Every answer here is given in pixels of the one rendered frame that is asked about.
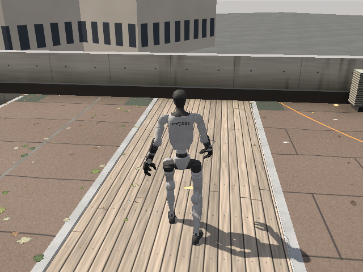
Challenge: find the robot left upper arm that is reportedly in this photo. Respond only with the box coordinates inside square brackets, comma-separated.
[153, 114, 168, 147]

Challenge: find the robot right forearm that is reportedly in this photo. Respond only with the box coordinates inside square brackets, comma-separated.
[203, 135, 212, 151]

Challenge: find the robot left hand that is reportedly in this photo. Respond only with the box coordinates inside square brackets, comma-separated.
[143, 162, 156, 176]

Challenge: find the robot left shin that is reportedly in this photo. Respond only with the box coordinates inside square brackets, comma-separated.
[166, 182, 175, 216]

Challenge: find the robot right upper arm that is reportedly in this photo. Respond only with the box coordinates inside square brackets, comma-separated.
[192, 113, 209, 143]

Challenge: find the robot left forearm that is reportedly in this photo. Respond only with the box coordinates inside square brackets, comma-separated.
[145, 138, 158, 164]

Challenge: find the robot right foot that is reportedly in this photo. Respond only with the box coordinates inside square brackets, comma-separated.
[192, 230, 203, 245]

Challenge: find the robot right hand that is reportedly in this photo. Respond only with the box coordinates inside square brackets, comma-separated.
[199, 149, 212, 159]

